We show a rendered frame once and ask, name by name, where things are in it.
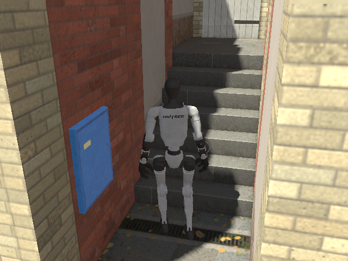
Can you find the right robot upper arm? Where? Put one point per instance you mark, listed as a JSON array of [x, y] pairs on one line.
[[196, 123]]

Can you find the right robot hand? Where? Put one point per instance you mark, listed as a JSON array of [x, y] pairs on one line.
[[202, 162]]

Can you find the robot left foot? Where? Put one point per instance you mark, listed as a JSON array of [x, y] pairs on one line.
[[164, 227]]

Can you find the robot left forearm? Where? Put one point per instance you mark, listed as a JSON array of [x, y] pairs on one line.
[[145, 151]]

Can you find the left robot upper arm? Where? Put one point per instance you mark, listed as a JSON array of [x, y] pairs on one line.
[[150, 123]]

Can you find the left robot thigh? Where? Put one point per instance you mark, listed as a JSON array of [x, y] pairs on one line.
[[159, 171]]

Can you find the left robot hand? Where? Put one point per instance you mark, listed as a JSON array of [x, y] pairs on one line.
[[142, 169]]

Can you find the robot right forearm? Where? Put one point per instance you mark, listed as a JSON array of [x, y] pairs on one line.
[[201, 147]]

